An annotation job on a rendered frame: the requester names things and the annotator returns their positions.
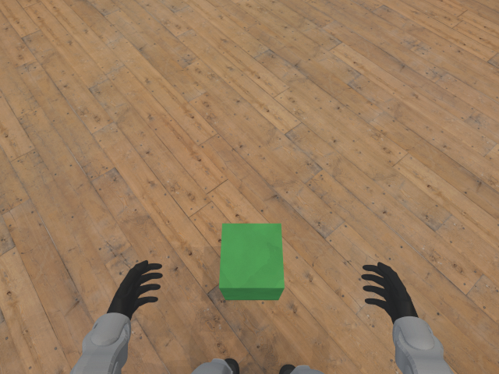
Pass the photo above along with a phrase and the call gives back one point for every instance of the robot right hand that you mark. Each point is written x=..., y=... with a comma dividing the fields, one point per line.
x=398, y=303

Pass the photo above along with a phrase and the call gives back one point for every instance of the robot right forearm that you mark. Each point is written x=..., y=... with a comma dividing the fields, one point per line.
x=417, y=350

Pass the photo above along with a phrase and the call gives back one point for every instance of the robot left hand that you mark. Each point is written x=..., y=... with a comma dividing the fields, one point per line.
x=126, y=300

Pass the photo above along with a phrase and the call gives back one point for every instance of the carton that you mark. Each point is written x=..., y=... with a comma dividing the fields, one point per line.
x=251, y=266

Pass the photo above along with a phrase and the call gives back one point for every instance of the left robot shin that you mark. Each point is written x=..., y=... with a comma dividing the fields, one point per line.
x=218, y=360

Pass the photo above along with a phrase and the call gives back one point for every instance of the robot left forearm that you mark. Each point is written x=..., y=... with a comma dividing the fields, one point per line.
x=105, y=347

